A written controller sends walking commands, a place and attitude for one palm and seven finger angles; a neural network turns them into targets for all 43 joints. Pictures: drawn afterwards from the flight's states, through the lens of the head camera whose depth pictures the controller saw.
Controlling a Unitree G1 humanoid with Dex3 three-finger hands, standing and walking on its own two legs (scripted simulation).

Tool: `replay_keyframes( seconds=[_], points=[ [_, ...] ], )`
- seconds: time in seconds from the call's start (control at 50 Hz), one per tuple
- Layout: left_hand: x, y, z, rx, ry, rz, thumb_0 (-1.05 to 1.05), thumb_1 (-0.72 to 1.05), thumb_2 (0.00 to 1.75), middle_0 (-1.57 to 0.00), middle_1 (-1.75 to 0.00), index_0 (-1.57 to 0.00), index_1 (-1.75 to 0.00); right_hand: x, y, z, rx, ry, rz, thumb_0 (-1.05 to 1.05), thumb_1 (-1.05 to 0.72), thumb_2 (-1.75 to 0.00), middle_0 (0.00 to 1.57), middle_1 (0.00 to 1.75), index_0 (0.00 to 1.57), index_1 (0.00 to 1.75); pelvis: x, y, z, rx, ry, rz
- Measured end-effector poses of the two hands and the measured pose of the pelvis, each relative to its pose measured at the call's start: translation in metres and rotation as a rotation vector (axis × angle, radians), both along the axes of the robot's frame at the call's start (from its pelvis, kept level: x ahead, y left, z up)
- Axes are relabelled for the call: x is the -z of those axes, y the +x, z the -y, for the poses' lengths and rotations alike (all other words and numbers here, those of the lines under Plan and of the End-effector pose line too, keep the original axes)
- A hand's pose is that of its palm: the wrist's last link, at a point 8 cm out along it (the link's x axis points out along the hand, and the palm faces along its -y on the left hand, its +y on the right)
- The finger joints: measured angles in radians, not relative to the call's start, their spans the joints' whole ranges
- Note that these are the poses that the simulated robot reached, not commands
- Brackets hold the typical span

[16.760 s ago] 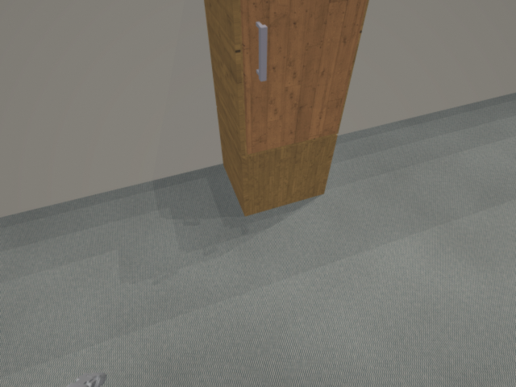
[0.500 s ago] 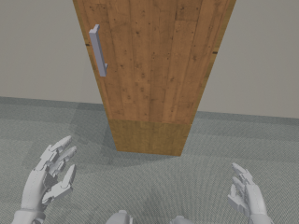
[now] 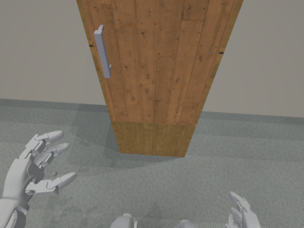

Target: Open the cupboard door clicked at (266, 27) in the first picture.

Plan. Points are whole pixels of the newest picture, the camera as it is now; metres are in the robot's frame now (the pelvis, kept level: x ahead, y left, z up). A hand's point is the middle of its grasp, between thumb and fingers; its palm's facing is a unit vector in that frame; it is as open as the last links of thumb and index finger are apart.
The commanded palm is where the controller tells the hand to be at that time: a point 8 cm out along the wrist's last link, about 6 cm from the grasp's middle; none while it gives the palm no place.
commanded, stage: raise the hand with hooked fingers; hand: left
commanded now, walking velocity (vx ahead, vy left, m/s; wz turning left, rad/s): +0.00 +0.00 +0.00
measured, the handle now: (104, 53) +0.59 +0.18 +0.12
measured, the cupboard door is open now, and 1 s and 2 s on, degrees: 0 0 0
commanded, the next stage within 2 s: move the hooked fingers beside the handle in 1.28 s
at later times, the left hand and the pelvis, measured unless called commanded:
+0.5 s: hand (34, 148) +0.26 +0.27 +0.11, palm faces +0.02 -1.00 -0.05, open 13.6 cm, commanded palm +0.24 +0.32 +0.12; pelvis +0.01 +0.01 +0.02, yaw +1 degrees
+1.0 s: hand (34, 124) +0.30 +0.27 +0.14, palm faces -0.01 -1.00 -0.01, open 13.9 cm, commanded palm +0.27 +0.32 +0.14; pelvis +0.01 +0.00 +0.04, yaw +0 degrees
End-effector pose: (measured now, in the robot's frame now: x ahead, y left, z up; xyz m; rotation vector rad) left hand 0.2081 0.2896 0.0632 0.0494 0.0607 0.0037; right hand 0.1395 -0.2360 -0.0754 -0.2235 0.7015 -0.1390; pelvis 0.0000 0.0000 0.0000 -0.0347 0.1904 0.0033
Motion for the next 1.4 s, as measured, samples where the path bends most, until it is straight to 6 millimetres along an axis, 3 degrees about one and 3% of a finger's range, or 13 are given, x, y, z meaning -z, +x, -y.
replay_keyframes(
  seconds=[0.16,0.4,0.56,0.9,1.08,1.4],
  points=[
    [-0.012,0.008,-0.007,0.014,0.005,0.034,0.00,-0.04,0.50,-0.27,-0.91,-0.27,-0.91,-0.017,0.003,0.006,-0.004,-0.055,0.032,0.02,-0.90,-0.90,0.20,0.30,0.20,0.30,-0.007,0.000,-0.010,-0.005,-0.005,0.030],
    [-0.041,0.026,-0.029,-0.009,0.006,0.059,-0.01,-0.32,0.38,-0.29,-1.09,-0.29,-1.09,-0.039,0.031,-0.019,-0.059,-0.023,0.112,0.02,-0.90,-0.90,0.20,0.30,0.20,0.30,-0.020,0.005,-0.015,-0.011,-0.007,0.076],
    [-0.056,0.041,-0.040,-0.013,-0.007,0.053,-0.01,-0.45,0.32,-0.30,-1.17,-0.30,-1.17,-0.041,0.035,-0.025,-0.074,-0.010,0.097,0.01,-0.90,-0.90,0.20,0.30,0.20,0.30,-0.026,0.007,-0.014,-0.012,-0.003,0.094],
    [-0.085,0.074,-0.046,0.002,-0.027,0.068,-0.01,-0.50,0.30,-0.30,-1.20,-0.30,-1.20,-0.043,0.016,0.003,-0.009,-0.035,0.037,0.02,-0.90,-0.90,0.20,0.30,0.20,0.30,-0.037,0.011,-0.005,0.001,0.010,0.112],
    [-0.076,0.073,-0.034,0.002,-0.033,0.056,-0.02,-0.50,0.30,-0.30,-1.20,-0.30,-1.20,-0.044,0.011,0.011,0.002,-0.037,0.029,0.02,-0.90,-0.90,0.20,0.30,0.20,0.30,-0.037,0.010,-0.002,0.009,0.014,0.113],
    [-0.077,0.068,-0.035,-0.001,-0.039,0.061,-0.02,-0.50,0.30,-0.30,-1.20,-0.30,-1.20,-0.043,0.016,0.005,-0.011,-0.024,0.044,0.02,-0.90,-0.90,0.20,0.30,0.20,0.30,-0.036,0.007,0.000,0.005,0.013,0.117]
  ],
)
